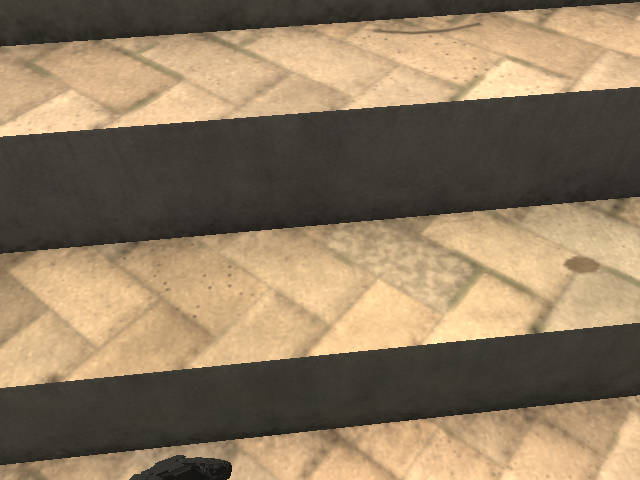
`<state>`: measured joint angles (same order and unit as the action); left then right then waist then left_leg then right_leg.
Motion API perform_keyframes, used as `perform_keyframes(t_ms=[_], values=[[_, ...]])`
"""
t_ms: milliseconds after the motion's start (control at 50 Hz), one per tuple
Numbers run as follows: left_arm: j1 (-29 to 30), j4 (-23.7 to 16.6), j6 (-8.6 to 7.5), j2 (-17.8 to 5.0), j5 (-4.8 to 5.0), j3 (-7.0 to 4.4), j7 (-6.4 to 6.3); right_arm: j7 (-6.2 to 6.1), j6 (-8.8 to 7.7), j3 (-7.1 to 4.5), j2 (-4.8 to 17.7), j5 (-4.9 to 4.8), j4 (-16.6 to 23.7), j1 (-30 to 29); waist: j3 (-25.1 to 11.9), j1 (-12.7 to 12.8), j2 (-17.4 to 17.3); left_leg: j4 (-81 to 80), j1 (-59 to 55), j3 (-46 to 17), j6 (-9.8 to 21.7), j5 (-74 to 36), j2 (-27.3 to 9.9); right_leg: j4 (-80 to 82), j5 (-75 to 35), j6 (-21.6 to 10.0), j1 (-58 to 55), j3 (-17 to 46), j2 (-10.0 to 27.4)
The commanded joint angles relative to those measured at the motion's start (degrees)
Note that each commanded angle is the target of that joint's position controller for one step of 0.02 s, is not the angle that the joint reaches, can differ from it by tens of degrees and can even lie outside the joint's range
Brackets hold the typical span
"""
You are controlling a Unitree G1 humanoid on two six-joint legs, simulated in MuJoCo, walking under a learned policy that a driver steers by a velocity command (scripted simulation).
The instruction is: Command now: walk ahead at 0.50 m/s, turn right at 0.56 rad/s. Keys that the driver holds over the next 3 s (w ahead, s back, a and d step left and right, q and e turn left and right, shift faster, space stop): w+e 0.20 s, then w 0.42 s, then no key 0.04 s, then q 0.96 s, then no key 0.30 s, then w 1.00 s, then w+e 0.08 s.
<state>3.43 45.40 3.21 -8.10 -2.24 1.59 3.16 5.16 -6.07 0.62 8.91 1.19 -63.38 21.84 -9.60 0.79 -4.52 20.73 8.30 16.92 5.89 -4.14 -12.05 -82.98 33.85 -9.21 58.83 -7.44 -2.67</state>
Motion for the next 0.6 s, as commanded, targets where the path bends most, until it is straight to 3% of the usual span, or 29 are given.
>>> perform_keyframes(t_ms=[20, 40, 60, 80, 100, 120, 140, 160, 180, 200, 220, 240, 260, 280, 320, 340, 360, 380, 400, 420, 440, 460, 480, 500, 520, 540, 560, 580, 600], values=[[-17.42, 4.98, -1.28, -13.85, -0.73, -5.72, -6.04, -4.75, -2.79, -3.56, 10.55, -2.38, 15.19, -12.12, -9.08, 6.33, 18.43, 57.26, 28.36, -10.67, 1.88, -1.23, 10.48, 54.36, 34.79, -9.34, -39.47, 57.99, 5.61], [-11.01, 3.68, -2.11, -15.44, 0.04, -6.5, -5.46, -4.62, -1.71, -2.73, 5.33, 1.63, 18.86, -16.22, -5.88, 4.14, 15.86, 83.27, 35.09, -23.06, 0.36, 4.69, 12.49, 64.52, 29.53, -6.38, -36.22, 61.39, 7.99], [-7.9, 4.42, -3.42, -13.4, -0.16, -5.9, -5.24, -4.78, -1.56, -1.81, 1.02, 3.06, 22.72, -15.51, -2.47, 0.04, 14.21, 95.24, 40.53, -23.86, -0.54, 4.11, 13.72, 63.07, 21.08, -5.64, -33.43, 56.18, 8.89], [-8.87, 7.22, -4.97, -8.8, -0.42, -4.95, -5.0, -4.81, -1.88, -1.0, -1.41, 3.01, 25.12, -15.43, 4.93, -2.7, 8.77, 99.79, 46.14, -22.74, -0.16, 2.77, 13.39, 59.36, 14.11, -3.77, -29.53, 50.22, 8.34], [-10.53, 9.95, -6.22, -6.05, -0.18, -4.7, -4.88, -4.93, -2.15, 0.1, -3.93, 2.95, 27.34, -15.41, 9.65, -3.93, 7.51, 102.47, 51.5, -23.06, 0.64, 4.22, 12.83, 56.03, 6.27, -3.18, -27.62, 44.06, 6.74], [-18.06, 11.4, -4.94, -6.18, -3.08, -2.54, -0.34, -1.69, 1.32, -0.04, -0.34, -1.94, 20.59, -11.01, 9.81, 1.23, 8.81, 104.69, 61.78, -39.73, 5.01, 1.29, 20.68, 53.52, -20.93, -3.97, -28.91, 41.21, 7.71], [-20.42, 12.4, -4.98, -8.24, -3.06, -2.82, 1.85, -0.86, 2.05, -0.88, 4.01, -0.98, 22.18, -10.62, 8.18, -1.41, 7.69, 102.63, 66.04, -35.54, 5.67, 3.32, 18.78, 52.49, -37.31, -4.32, -33.25, 37.25, 8.53], [-17.4, 10.59, -5.13, -8.17, -2.24, -2.5, 2.06, -1.16, 1.99, -1.16, 5.64, 0.39, 23.44, -11.64, 2.77, -4.04, 4.12, 97.91, 66.55, -31.59, 4.9, 5.39, 17.31, 51.82, -43.79, -3.39, -36.29, 31.38, 7.61], [-17.59, 9.95, -4.96, -8.97, -1.46, -3.23, 1.47, -0.71, 2.0, -0.47, 5.25, 0.84, 24.74, -13.76, -0.5, -4.8, 8.99, 105.09, 69.72, -26.29, 3.46, 15.15, 16.75, 53.53, -44.83, -4.74, -40.83, 28.94, 8.05], [-19.84, 10.52, -4.75, -7.45, -2.32, -3.22, 1.09, -0.86, 2.31, -0.04, 4.55, 1.1, 24.84, -15.2, -2.62, -3.82, 8.35, 110.85, 74.4, -25.62, 3.22, 15.79, 16.77, 53.82, -41.31, -6.17, -44.28, 28.13, 8.4], [-24.41, 13.27, -4.62, -5.29, -4.0, -2.42, 1.05, -0.71, 3.08, 1.28, 1.58, 1.65, 23.74, -14.44, -0.79, -3.49, 9.23, 122.93, 80.97, -25.24, 3.53, 18.61, 16.55, 56.16, -36.41, -5.77, -45.77, 30.55, 9.22], [-27.03, 14.94, -5.08, -4.42, -5.12, -2.1, 1.22, -0.55, 3.53, 2.11, 0.17, 1.23, 24.52, -16.32, 1.96, -3.57, 5.61, 124.08, 83.46, -24.52, 4.75, 16.87, 15.53, 57.02, -28.86, -4.46, -44.04, 28.47, 8.83], [-29.6, 16.07, -5.13, -5.76, -7.29, -1.96, 1.96, -0.63, 4.08, 2.9, -0.06, 0.78, 26.41, -19.1, 3.19, -3.56, 3.1, 119.7, 81.64, -23.06, 6.24, 9.74, 14.08, 58.09, -25.63, -2.79, -39.59, 26.54, 7.47], [-27.61, 14.5, -6.07, -7.35, -7.22, -2.38, 2.92, -0.54, 4.4, 2.7, 1.74, -0.03, 28.84, -21.26, 4.46, -4.52, 2.16, 105.65, 75.0, -18.37, 6.13, 5.31, 11.65, 61.44, -24.13, -2.02, -33.14, 21.77, 5.6], [-17.84, 9.41, -6.24, -11.65, -3.6, -3.63, 3.99, -0.84, 5.81, 1.89, 7.12, -0.76, 33.46, -33.44, 3.71, -4.22, 5.79, 83.32, 48.88, -11.73, 3.81, 16.92, 10.28, 76.93, -29.91, -6.37, -11.96, 19.69, 6.25], [-21.71, 12.61, -5.07, -14.12, -2.08, -3.67, 4.54, 0.48, 7.52, 2.95, 4.67, -0.86, 35.82, -37.68, 0.92, -4.88, 12.12, 80.25, 37.13, -8.16, 0.84, 22.62, 13.68, 80.97, -46.81, -11.98, -8.28, 22.59, 10.25], [-22.0, 12.2, -6.74, -16.93, -0.58, -4.26, 5.49, 1.44, 8.43, 2.04, 5.18, -1.66, 35.92, -35.17, 0.82, -7.64, 16.13, 76.43, 33.33, -4.62, -2.17, 25.82, 16.89, 78.39, -84.1, -13.48, -14.4, 22.17, 12.73], [-19.75, 11.39, -8.29, -19.69, 1.03, -5.34, 5.53, 1.28, 10.11, 1.82, 6.26, -0.28, 33.4, -24.95, -3.87, -11.12, 15.43, 67.96, 35.2, -8.44, -2.22, 21.62, 17.1, 71.7, -112.06, -12.1, -31.21, 21.95, 17.06], [-18.21, 9.16, -9.58, -21.59, 2.36, -6.46, 5.62, 1.19, 10.84, 0.71, 9.46, 1.06, 31.3, -17.96, -7.4, -11.63, 16.12, 56.99, 37.37, -5.91, -3.49, 24.93, 20.21, 66.86, -130.0, -13.95, -46.68, 21.22, 19.43], [-20.06, 9.96, -9.77, -21.03, 1.62, -6.97, 6.17, 0.7, 10.82, -0.12, 11.09, 1.41, 30.35, -14.99, -8.55, -10.98, 16.24, 45.06, 38.29, -6.3, -1.92, 28.11, 21.68, 57.38, -146.0, -14.77, -56.39, 20.29, 19.5], [-28.5, 12.99, -8.9, -16.21, -2.06, -6.46, 6.89, -0.25, 11.13, -1.57, 14.03, 2.13, 26.15, -3.82, -18.02, -8.77, 5.96, 43.65, 23.71, -20.64, 4.44, 7.31, 18.35, 41.28, -145.88, -12.24, -52.24, 16.62, 15.06], [-29.69, 14.0, -7.19, -12.01, -5.19, -5.44, 8.45, -0.53, 11.62, -2.49, 15.9, 2.54, 21.02, 8.67, -21.95, -11.84, -4.43, 27.06, 7.37, -43.42, 12.23, 10.99, 11.07, 27.22, -107.98, -10.15, -34.54, 18.18, 9.16], [-24.54, 16.36, -5.29, -8.78, -3.25, -5.73, 9.63, -0.14, 11.3, -3.07, 15.12, 3.68, 21.23, 8.7, -11.45, -15.21, -13.42, 8.48, 14.56, -67.94, 17.87, 47.58, 2.82, -2.63, -46.8, -4.11, -16.21, 23.0, -1.71], [-20.24, 13.19, -4.43, -6.45, 1.48, -5.08, 8.16, -0.36, 8.56, -2.67, 12.54, 2.15, 17.23, 8.08, 1.51, -12.61, -8.43, 7.21, 18.5, -72.61, 15.3, 63.36, 1.74, -20.86, -45.62, -5.26, 2.38, 27.91, -3.37], [-18.02, 12.31, -4.97, -6.74, 2.13, -4.79, 4.8, 0.06, 6.23, -1.5, 8.32, 0.81, 13.68, 5.68, 6.46, -9.22, -7.39, 8.82, 18.43, -67.77, 13.66, 61.94, 1.54, -28.54, -41.8, -6.07, 11.48, 28.87, -3.58], [-16.84, 11.12, -5.11, -8.97, 1.69, -4.71, 2.87, 0.27, 5.21, -0.04, 2.54, 0.95, 10.66, 2.38, 4.35, -6.32, 1.64, 8.7, 14.43, -63.18, 12.56, 55.36, 2.51, -30.48, -40.64, -6.86, 14.66, 29.88, -4.12], [-15.77, 9.04, -5.27, -7.68, 0.8, -3.92, 1.36, 0.02, 3.03, 0.87, -0.82, 0.74, 7.4, -0.15, 4.22, -2.49, 4.37, 10.07, 15.3, -54.81, 9.48, 47.94, 3.87, -28.87, -40.26, -6.8, 15.0, 29.39, -3.12], [-15.21, 7.58, -5.24, -5.16, -0.57, -2.7, 0.32, -0.57, 1.72, 1.07, -2.75, 0.34, 6.4, -5.5, 4.1, 0.55, 4.93, 10.12, 16.98, -45.38, 7.02, 41.93, 6.55, -28.61, -36.02, -6.5, 15.66, 26.55, -1.83], [-16.58, 7.24, -4.97, -4.05, -0.5, -2.21, -0.28, -0.83, 0.49, 1.16, -3.38, 0.15, 6.68, -9.77, 5.26, 2.78, 2.7, 7.33, 19.76, -37.49, 5.68, 38.31, 8.21, -28.85, -30.49, -5.0, 15.44, 22.62, -0.66]])
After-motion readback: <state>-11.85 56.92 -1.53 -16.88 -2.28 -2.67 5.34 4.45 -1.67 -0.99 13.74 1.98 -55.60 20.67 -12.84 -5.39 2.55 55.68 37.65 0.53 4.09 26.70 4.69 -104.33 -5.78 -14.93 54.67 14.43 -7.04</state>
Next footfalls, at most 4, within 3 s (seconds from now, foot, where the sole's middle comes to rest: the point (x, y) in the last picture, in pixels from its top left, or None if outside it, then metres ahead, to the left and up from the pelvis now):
0.42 left None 0.34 0.09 -0.41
0.94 right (532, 281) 0.61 -0.26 -0.20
1.44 left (361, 291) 0.59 -0.01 -0.20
1.82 right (524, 264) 0.64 -0.25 -0.20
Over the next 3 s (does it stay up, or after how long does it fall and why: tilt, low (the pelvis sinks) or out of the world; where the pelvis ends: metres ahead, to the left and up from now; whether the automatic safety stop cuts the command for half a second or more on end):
stays up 0.88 0.09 0.81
